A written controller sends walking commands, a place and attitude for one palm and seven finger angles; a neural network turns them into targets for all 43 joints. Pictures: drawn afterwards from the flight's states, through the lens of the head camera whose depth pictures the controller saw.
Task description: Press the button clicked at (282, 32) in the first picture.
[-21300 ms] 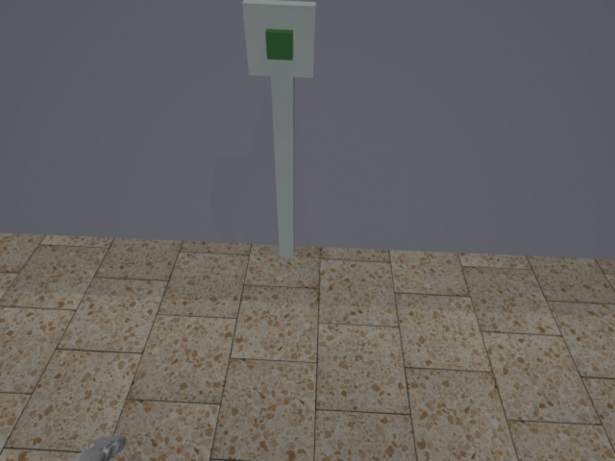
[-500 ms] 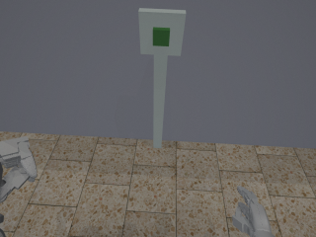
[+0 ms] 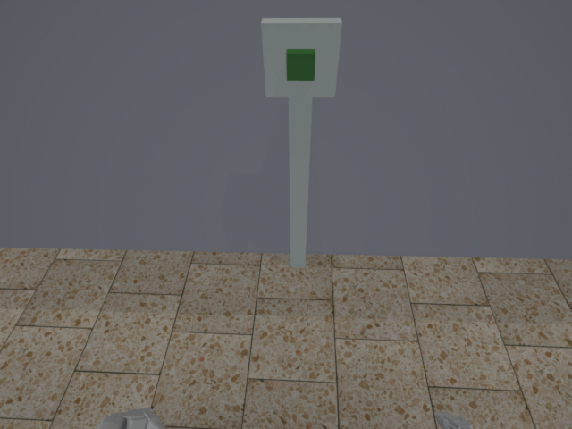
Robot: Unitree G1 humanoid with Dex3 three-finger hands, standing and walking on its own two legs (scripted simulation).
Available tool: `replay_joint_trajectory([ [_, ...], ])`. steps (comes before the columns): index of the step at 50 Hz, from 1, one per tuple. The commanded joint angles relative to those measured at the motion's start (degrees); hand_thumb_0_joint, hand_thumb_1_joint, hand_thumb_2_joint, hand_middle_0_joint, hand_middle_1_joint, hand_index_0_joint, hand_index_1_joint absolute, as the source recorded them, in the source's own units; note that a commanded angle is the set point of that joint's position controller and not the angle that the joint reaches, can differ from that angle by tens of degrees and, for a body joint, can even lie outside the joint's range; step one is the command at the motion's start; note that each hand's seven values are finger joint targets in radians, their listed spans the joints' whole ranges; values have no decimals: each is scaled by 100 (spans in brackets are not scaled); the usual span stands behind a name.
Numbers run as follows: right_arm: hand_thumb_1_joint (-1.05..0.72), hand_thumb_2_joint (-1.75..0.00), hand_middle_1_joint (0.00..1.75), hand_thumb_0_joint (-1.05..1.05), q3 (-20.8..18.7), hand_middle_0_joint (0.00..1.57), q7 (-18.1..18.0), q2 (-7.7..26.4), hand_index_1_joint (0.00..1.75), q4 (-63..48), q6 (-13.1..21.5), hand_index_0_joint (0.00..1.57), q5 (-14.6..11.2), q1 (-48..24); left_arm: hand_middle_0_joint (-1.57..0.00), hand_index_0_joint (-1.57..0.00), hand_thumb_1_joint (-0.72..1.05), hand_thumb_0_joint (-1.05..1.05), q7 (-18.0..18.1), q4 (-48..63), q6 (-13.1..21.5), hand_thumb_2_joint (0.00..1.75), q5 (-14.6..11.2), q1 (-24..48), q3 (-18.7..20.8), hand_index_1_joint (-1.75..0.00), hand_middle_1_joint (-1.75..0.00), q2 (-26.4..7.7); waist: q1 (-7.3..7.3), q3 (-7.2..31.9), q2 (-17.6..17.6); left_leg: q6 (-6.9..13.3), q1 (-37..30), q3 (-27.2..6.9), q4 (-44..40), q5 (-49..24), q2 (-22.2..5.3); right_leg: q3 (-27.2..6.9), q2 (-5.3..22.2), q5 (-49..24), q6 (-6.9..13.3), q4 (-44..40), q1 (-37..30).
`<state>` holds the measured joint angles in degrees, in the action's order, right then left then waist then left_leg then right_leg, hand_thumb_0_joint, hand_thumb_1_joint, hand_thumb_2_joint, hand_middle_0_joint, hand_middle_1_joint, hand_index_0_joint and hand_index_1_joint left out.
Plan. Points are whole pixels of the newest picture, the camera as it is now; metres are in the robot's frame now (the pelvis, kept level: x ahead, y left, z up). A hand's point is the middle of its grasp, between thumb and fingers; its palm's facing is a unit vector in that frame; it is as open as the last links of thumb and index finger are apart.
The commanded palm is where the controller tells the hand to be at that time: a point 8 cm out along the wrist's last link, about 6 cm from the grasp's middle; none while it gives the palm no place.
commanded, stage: let the arm hang, fingers relaxed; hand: left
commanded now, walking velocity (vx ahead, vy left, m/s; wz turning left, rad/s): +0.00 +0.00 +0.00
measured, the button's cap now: (300, 64) +0.81 +0.00 +0.12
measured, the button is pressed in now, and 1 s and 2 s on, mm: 0 0 0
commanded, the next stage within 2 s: stand and wait in 0.88 s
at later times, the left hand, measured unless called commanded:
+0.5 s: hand out of the picture -0.06 +0.19 -0.16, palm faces +0.04 -0.97 -0.22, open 6.7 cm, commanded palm none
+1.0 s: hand out of the picture +0.00 +0.16 -0.16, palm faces +0.04 -0.98 -0.18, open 7.4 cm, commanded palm none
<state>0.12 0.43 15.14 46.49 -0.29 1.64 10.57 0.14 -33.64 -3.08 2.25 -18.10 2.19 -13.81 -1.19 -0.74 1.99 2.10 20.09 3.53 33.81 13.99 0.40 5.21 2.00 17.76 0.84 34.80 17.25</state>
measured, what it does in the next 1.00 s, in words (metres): stands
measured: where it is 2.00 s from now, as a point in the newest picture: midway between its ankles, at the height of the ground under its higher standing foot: outside the picture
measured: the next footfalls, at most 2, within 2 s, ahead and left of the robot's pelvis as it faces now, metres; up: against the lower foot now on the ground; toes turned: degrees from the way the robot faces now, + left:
none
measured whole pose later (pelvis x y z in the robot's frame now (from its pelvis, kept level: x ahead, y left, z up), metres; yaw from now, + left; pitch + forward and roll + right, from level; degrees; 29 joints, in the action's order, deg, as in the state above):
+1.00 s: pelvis +0.01 +0.00 +0.01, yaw +0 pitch -1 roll +0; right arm -0.3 -2.1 6.3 64.9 -0.3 1.2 17.4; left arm 1.8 -65.5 0.4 0.8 -16.1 1.2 -7.0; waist -0.4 -2.8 0.7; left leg 1.9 13.3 3.5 23.7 9.7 0.5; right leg 4.8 1.2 13.2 0.8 24.6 10.6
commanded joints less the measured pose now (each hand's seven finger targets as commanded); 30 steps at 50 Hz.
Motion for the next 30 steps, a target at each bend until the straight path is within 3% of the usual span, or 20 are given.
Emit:
replay_joint_trajectory([
  [1,-90,-90,30,0,-98,20,-34,386,30,-61,14,20,19,197,-86,-86,90,0,69,-371,255,90,-113,255,18,-102,-102,-691,-11,180,-62,28,-542,-769,-727,-544,-521,-707,587,15,345,-1037,99],
  [2,-90,-90,30,0,-69,20,-49,411,30,58,26,20,24,176,-82,-82,90,0,75,-662,250,90,-132,159,-9,-98,-98,-650,60,133,564,68,-262,-920,-1083,-290,-636,-624,420,72,230,-962,-215],
  [3,-90,-90,30,0,-58,20,-63,392,30,172,20,20,19,136,-79,-79,90,0,87,-951,247,90,-141,46,-27,-94,-94,-638,145,4,888,81,20,-995,-1324,103,-657,-571,332,66,188,-994,-484],
  [4,-90,-90,30,0,-61,20,-78,358,30,273,10,20,12,158,-75,-75,90,0,89,-1211,248,90,-148,-56,-27,-90,-90,-618,179,-45,1071,57,158,-980,-1487,484,-635,-548,310,60,190,-1031,-642],
  [7,-90,-90,30,0,-113,20,-131,232,30,544,-51,20,12,398,-64,-64,90,0,93,-1794,241,90,-141,-218,34,-78,-78,-462,205,-117,1146,53,306,-1055,-1797,1302,-653,-435,260,183,223,-1184,-833],
  [9,-90,-90,30,0,-147,20,-144,207,30,715,-86,20,1,583,-57,-57,90,0,83,-2061,241,90,-146,-248,2,-70,-70,-454,180,-169,940,55,276,-1095,-1899,1583,-643,-424,225,346,223,-1259,-766],
  [11,-90,-90,30,0,-189,20,-164,180,30,849,-101,20,-8,777,-49,-49,90,0,87,-2260,240,90,-136,-254,-13,-62,-62,-377,159,-286,359,76,201,-1144,-1953,1635,-697,-428,209,472,209,-1354,-624],
  [16,-90,-90,30,0,-198,20,-177,-15,30,1182,-86,20,-24,1150,-31,-31,90,0,129,-2651,292,90,-144,-294,-39,-42,-42,-270,74,-299,-355,67,-243,-897,-1627,1006,-576,-620,383,764,247,-1653,-244],
  [19,-90,-90,30,0,-184,20,-180,-123,30,1338,-85,20,-31,1222,-20,-20,90,0,152,-2806,301,90,-149,-313,-50,-30,-30,-195,42,-400,-490,57,-462,-768,-1462,736,-527,-705,458,930,257,-1777,73],
  [22,-90,-90,30,0,-167,20,-188,-230,30,1465,-90,20,-28,1280,-20,-20,90,0,170,-2902,292,90,-146,-315,-48,-30,-30,-127,22,-608,-244,52,-401,-783,-1544,829,-567,-673,414,977,226,-1731,237],
  [27,-90,-90,30,0,-169,20,-203,-331,30,1544,-75,20,-21,1210,-20,-20,90,0,191,-3022,290,90,-130,-451,-41,-30,-30,4,90,-730,-110,60,-170,-813,-1681,960,-573,-674,360,821,187,-1651,118],
  [30,-90,-90,30,0,-160,20,-211,-382,30,1583,-38,20,-29,1248,-20,-20,90,0,204,-3031,318,90,-134,-437,-23,-30,-30,26,95,-599,-63,53,-217,-796,-1665,719,-576,-631,372,514,190,-1586,-62],
])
